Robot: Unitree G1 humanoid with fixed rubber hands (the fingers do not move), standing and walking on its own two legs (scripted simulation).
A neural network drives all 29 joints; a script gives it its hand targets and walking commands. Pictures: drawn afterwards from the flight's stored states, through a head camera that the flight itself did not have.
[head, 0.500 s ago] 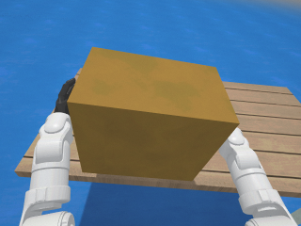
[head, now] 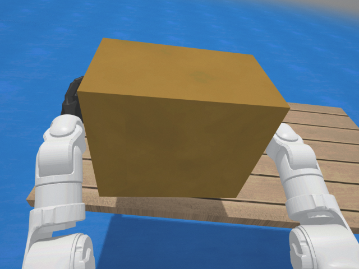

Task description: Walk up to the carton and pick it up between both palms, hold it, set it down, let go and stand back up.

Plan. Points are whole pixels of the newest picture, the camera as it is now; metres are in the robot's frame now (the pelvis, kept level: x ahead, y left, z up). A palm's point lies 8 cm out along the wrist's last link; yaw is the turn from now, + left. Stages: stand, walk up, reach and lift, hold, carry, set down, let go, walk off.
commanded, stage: reach and lift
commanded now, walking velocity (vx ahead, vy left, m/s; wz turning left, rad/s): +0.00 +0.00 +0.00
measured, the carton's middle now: (176, 125) +0.40 +0.00 +0.17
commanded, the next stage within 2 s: hold in 0.66 s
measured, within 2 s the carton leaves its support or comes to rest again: neither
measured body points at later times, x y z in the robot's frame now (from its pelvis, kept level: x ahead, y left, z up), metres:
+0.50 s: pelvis +0.01 +0.00 +0.00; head -0.03 +0.03 +0.45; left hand +0.38 +0.20 +0.22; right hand +0.38 -0.21 +0.20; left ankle +0.05 +0.11 -0.75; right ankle -0.01 -0.12 -0.75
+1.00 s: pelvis +0.00 -0.01 +0.00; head -0.04 +0.02 +0.45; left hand +0.38 +0.21 +0.24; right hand +0.39 -0.20 +0.22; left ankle +0.05 +0.11 -0.75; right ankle -0.01 -0.12 -0.75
